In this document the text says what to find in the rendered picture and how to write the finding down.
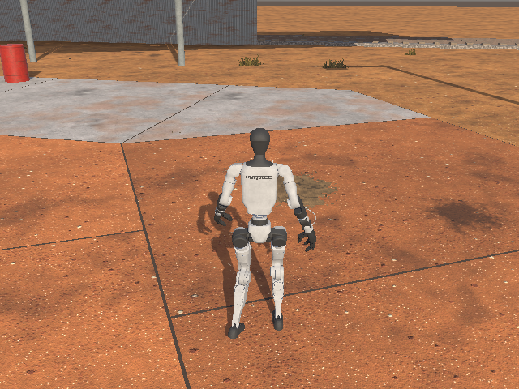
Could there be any robot right hand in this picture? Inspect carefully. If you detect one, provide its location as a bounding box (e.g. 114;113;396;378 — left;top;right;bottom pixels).
298;229;316;252

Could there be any robot head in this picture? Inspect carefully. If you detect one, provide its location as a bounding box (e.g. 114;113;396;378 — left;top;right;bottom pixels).
246;128;273;167

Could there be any right robot forearm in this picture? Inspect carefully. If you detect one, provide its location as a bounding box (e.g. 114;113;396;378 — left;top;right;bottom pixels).
294;196;313;233

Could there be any left robot shin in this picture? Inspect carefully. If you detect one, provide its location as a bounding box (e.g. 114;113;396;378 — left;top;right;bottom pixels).
232;270;249;329

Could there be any robot left hand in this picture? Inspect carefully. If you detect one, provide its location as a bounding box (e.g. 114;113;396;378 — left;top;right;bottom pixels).
214;213;233;226

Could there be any robot left upper arm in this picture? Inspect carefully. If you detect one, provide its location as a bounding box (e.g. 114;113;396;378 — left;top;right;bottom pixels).
219;163;243;206

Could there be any robot right upper arm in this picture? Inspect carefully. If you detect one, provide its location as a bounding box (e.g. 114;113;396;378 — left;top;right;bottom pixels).
277;164;300;209

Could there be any left robot forearm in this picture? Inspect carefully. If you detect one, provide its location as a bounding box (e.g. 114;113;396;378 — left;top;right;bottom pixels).
215;193;228;216

